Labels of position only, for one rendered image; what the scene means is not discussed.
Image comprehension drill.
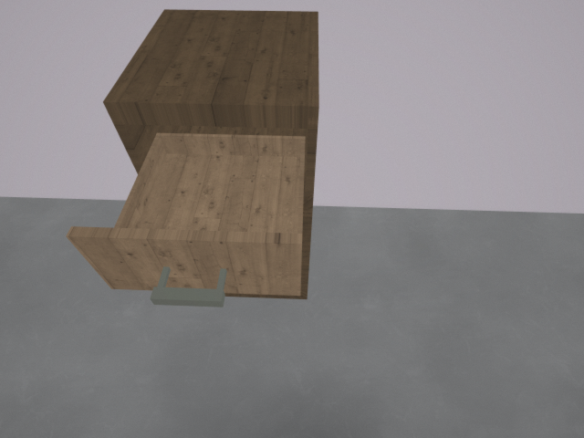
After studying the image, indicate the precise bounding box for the drawer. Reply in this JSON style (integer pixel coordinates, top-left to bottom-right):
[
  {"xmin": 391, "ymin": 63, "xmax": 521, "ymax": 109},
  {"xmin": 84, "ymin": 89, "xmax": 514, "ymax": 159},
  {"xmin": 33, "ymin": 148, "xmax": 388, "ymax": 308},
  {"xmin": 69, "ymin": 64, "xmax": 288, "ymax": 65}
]
[{"xmin": 66, "ymin": 133, "xmax": 306, "ymax": 296}]

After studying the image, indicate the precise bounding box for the handle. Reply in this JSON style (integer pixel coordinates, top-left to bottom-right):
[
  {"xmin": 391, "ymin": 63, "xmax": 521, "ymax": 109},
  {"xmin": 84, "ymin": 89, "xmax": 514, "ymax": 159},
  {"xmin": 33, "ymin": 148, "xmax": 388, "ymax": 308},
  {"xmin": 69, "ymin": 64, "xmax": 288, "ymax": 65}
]
[{"xmin": 150, "ymin": 266, "xmax": 227, "ymax": 308}]

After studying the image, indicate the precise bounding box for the cabinet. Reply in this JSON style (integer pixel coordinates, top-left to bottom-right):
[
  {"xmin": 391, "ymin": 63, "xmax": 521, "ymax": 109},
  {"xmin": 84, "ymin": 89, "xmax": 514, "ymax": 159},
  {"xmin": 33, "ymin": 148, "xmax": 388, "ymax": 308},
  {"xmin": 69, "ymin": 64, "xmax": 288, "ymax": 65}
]
[{"xmin": 103, "ymin": 9, "xmax": 319, "ymax": 299}]

